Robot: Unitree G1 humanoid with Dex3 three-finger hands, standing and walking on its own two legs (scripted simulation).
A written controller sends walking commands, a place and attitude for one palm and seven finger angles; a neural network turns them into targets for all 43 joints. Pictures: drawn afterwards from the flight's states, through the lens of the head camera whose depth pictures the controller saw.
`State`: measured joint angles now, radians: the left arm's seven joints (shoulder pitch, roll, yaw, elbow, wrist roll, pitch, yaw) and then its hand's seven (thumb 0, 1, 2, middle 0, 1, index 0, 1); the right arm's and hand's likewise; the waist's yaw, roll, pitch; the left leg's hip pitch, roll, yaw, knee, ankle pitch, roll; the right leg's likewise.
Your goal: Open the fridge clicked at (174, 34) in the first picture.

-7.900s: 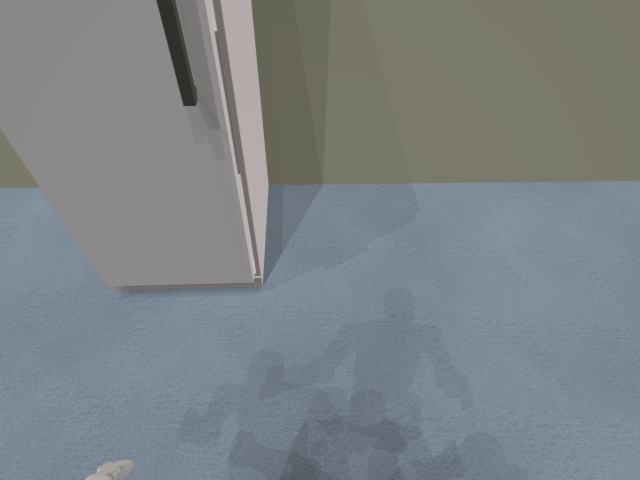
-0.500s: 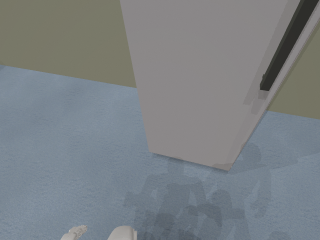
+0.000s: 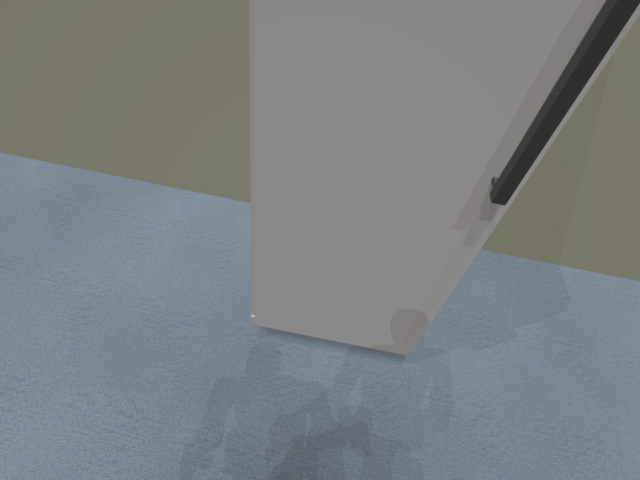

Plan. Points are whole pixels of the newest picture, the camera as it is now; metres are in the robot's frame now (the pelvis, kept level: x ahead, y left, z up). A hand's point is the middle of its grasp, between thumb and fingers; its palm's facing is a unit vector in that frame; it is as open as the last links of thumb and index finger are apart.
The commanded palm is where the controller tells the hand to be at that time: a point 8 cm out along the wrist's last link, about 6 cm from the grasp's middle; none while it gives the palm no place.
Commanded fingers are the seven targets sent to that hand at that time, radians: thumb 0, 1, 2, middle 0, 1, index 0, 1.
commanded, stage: take the last steps up to it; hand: right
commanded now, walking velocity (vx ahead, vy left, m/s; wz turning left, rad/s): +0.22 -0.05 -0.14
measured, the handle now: (559, 89) +0.61 -0.27 +0.25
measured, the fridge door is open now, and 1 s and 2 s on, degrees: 0 0 0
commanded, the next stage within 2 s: come to a stop and stand still in 0.74 s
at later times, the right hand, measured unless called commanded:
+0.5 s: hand out of the picture -0.11 -0.20 -0.18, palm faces +0.20 +0.97 -0.15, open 7.4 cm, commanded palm none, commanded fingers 0.00 -0.90 -0.90 0.20 0.30 0.20 0.30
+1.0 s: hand (459, 445) +0.23 -0.22 -0.17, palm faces +0.01 +0.97 -0.23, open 7.3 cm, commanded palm none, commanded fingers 0.00 -0.90 -0.90 0.20 0.30 0.20 0.30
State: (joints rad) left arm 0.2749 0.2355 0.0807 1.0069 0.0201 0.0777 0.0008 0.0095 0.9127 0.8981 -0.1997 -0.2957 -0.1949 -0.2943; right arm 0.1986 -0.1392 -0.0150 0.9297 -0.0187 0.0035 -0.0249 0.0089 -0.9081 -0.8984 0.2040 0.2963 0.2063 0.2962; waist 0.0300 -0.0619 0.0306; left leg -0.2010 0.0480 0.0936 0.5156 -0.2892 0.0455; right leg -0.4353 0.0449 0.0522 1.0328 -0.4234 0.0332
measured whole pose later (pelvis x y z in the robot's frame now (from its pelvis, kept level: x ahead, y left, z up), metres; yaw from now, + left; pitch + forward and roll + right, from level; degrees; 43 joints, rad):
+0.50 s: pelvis +0.03 -0.06 -0.01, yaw -4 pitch -2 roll +0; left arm 0.17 0.16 0.03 1.01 0.02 -0.02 0.00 0.01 0.91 0.90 -0.20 -0.30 -0.19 -0.29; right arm 0.49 -0.15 -0.03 1.17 -0.03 0.01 -0.01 0.01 -0.91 -0.90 0.20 0.30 0.20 0.30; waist -0.08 0.03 0.01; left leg -0.23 0.09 0.12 0.71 -0.46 -0.01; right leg -0.20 -0.03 -0.12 0.51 -0.27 -0.03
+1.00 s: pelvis +0.14 -0.04 -0.01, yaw -3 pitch -2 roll +0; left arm 0.43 0.12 0.03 1.16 0.00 0.01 0.04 0.01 0.91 0.90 -0.20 -0.30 -0.20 -0.29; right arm 0.11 -0.14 -0.02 1.03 -0.02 -0.05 -0.02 0.01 -0.92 -0.90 0.20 0.30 0.20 0.30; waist 0.06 -0.05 0.09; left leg -0.33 0.05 0.13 0.59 -0.21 0.04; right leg -0.14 -0.04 -0.08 0.73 -0.54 0.02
